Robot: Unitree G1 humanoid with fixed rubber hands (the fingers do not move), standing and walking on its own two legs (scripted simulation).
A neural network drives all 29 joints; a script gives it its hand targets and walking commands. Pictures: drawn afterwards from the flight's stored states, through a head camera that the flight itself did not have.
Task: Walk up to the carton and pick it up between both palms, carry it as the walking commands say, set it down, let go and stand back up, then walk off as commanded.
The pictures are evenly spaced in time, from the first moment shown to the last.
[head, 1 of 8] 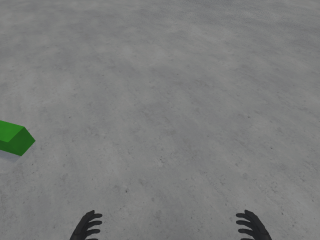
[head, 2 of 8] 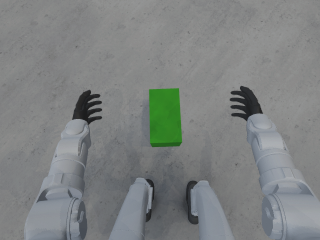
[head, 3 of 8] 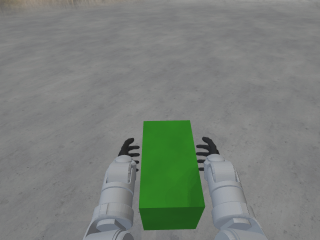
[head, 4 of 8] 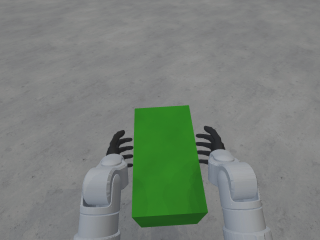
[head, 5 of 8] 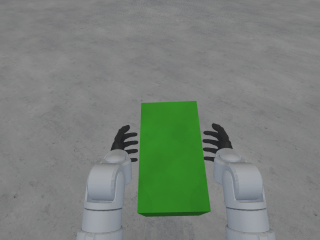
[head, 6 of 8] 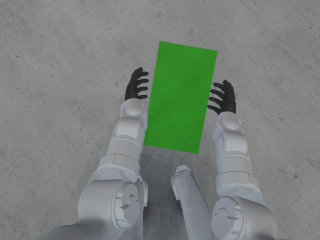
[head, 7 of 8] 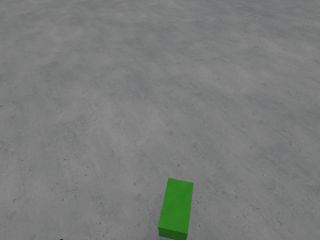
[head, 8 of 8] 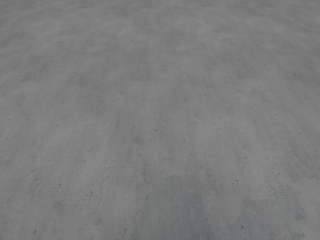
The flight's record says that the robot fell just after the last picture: no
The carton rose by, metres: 0.70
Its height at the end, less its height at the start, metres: +0.00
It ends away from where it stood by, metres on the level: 2.72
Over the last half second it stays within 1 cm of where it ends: yes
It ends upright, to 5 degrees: yes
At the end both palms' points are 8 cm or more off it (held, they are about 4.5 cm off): yes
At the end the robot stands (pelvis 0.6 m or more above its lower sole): yes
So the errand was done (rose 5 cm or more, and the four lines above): yes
